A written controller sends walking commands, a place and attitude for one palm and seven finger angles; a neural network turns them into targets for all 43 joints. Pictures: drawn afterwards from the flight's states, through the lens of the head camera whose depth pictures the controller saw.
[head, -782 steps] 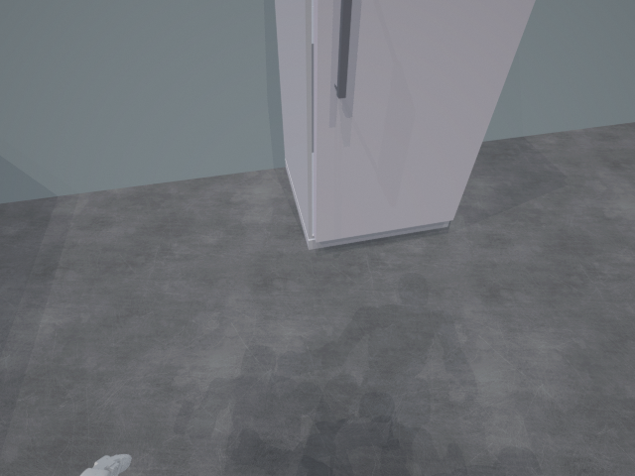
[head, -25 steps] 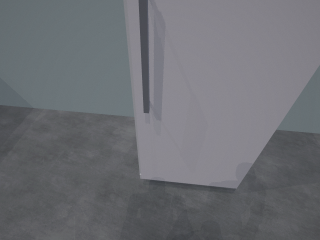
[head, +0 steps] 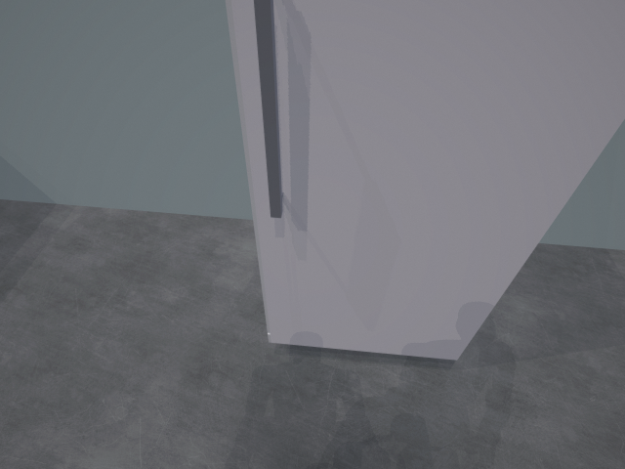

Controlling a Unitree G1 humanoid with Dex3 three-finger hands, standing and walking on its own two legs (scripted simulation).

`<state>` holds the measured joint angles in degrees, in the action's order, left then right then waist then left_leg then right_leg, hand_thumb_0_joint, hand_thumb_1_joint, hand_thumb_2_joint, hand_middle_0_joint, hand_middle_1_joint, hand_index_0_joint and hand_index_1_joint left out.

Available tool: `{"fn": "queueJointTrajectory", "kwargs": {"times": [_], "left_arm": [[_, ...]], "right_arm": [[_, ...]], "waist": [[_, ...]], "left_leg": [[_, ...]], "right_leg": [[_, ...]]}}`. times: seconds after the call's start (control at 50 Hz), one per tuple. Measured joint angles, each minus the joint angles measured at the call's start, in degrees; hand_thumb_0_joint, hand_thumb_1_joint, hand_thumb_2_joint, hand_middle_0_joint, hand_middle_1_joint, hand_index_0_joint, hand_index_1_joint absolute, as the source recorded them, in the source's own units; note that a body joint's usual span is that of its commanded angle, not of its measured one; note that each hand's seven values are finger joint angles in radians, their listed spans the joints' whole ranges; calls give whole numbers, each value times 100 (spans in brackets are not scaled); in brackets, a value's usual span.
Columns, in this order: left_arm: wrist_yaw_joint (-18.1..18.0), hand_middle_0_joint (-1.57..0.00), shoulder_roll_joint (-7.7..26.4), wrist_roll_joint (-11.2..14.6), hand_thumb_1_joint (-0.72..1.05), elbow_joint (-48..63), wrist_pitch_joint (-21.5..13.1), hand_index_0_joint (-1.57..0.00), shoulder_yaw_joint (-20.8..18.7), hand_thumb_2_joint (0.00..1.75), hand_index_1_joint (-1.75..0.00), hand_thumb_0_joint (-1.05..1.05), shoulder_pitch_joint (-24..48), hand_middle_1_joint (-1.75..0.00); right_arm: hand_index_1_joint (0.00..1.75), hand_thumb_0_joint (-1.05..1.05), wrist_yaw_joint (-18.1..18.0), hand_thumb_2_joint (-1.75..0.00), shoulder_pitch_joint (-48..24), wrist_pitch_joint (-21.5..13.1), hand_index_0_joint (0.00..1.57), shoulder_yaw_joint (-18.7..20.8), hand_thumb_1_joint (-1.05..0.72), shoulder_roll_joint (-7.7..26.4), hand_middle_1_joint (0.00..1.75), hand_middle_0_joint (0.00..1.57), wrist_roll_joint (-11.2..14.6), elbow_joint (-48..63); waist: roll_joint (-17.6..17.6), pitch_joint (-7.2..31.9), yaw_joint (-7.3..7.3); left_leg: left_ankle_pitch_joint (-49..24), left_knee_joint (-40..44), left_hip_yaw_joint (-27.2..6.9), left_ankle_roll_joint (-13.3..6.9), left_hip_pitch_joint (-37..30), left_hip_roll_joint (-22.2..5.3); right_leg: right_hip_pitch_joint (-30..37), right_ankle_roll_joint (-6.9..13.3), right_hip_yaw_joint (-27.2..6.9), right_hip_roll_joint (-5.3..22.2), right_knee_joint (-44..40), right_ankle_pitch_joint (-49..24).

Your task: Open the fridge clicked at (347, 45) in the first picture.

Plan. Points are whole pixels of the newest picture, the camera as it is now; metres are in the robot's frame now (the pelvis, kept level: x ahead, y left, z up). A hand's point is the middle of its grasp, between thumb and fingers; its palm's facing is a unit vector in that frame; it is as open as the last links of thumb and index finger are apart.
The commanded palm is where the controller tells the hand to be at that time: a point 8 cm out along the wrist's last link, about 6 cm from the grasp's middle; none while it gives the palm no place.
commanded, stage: look again from close up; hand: left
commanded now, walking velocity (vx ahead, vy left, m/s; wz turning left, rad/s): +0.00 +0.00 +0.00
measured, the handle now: (273, 112) +0.59 +0.10 +0.17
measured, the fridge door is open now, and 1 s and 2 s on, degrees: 0 0 0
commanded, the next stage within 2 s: shuffle to correct the standing spot in 1.66 s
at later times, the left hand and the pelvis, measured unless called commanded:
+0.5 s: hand out of the picture +0.01 +0.15 -0.18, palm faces +0.02 -0.99 -0.15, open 7.3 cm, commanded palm none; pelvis +0.02 -0.01 +0.00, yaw +0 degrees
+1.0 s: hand out of the picture +0.02 +0.16 -0.17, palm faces +0.02 -0.99 -0.17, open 7.3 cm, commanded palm none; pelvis +0.04 +0.00 +0.00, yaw +0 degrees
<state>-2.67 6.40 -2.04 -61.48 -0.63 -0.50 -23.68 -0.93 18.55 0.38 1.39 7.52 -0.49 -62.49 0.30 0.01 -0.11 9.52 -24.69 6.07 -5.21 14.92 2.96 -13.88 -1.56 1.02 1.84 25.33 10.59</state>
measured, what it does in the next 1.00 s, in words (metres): stands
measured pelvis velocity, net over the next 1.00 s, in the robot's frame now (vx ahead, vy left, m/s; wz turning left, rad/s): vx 0.04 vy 0.00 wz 0.00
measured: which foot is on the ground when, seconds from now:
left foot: down 0.00-1.00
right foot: down 0.00-1.00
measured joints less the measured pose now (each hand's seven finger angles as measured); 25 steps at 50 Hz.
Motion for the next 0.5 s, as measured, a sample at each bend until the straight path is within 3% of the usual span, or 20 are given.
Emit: {"fn": "queueJointTrajectory", "kwargs": {"times": [0.5], "left_arm": [[-10, -20, 38, 60, 91, -14, -28, -20, 89, 90, -30, 0, 408, -30]], "right_arm": [[30, 0, -26, -90, -131, -81, 20, -94, -91, -7, 30, 19, 15, -126]], "waist": [[-91, -88, -37]], "left_leg": [[135, 141, -47, 50, -313, -48]], "right_leg": [[359, 35, 31, -64, -238, 100]]}}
